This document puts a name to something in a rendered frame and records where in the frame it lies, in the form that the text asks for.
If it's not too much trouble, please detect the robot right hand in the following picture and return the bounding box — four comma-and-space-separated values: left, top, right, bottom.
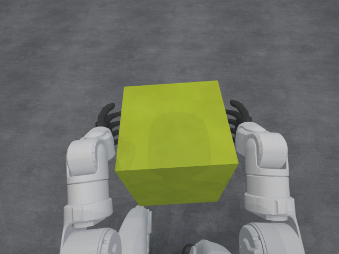
225, 100, 252, 143

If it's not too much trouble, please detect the right robot foot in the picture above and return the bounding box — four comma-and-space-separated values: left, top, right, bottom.
182, 243, 194, 254

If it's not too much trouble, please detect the robot left hand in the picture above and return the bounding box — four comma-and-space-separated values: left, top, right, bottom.
95, 103, 121, 145

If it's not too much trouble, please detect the carton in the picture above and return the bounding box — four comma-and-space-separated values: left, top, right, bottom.
115, 80, 239, 206

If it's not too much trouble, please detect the left robot thigh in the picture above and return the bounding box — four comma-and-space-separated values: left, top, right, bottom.
118, 207, 152, 254

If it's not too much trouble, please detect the right robot forearm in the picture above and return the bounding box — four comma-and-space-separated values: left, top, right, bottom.
235, 122, 305, 254

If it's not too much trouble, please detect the left robot forearm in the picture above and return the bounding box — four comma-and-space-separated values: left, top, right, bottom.
60, 126, 115, 254

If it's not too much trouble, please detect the right robot upper arm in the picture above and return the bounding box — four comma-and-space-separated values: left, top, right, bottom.
239, 222, 304, 254

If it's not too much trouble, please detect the left robot upper arm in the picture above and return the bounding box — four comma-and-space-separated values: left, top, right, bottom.
61, 228, 122, 254

